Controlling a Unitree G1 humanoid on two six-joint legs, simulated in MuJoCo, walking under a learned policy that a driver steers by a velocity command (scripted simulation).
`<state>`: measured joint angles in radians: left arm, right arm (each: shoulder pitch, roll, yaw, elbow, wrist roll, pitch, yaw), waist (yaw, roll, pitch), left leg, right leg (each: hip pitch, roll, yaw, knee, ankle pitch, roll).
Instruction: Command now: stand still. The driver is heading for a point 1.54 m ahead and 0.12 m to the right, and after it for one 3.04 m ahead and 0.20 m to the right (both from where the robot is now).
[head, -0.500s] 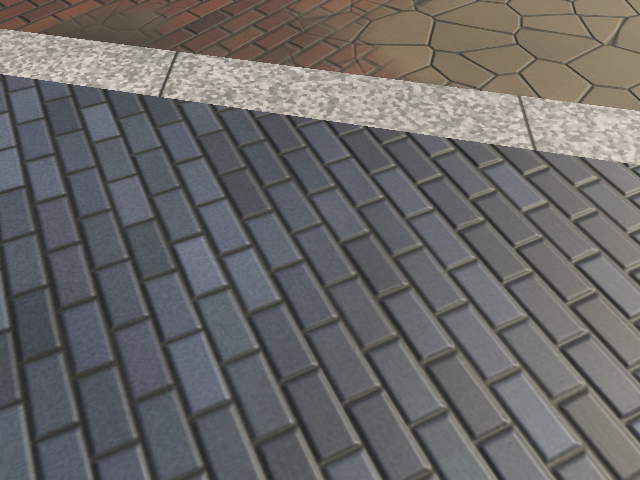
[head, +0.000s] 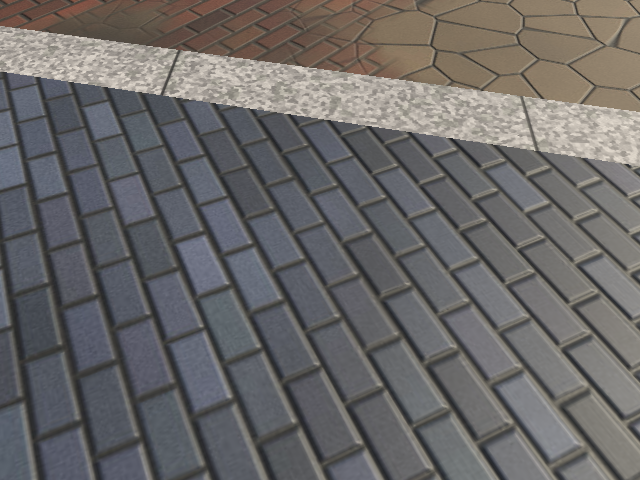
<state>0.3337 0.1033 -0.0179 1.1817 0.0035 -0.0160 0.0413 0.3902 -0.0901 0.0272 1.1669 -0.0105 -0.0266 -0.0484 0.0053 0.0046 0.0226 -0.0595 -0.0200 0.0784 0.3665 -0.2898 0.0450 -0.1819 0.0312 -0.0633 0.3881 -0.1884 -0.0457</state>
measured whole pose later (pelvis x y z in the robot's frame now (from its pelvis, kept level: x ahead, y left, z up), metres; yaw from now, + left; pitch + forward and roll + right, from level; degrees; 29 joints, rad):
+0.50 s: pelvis +0.01 +0.01 +0.00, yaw +0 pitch -1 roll +0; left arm 0.34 0.10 -0.02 1.19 0.00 -0.02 0.04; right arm 0.40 -0.09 0.03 1.16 -0.01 -0.03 -0.05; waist 0.00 0.00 0.02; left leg -0.05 -0.03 0.08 0.36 -0.30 0.06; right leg -0.18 0.02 -0.06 0.40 -0.20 -0.03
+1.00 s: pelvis +0.16 -0.06 -0.01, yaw +0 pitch +0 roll +0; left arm 0.26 0.18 0.06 1.02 0.02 -0.07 -0.01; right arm 0.41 -0.18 -0.03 1.09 -0.02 -0.08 0.01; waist -0.01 0.04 0.04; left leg -0.30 0.04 0.02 1.14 -0.35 0.09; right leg -0.29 0.02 -0.12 0.54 -0.25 -0.07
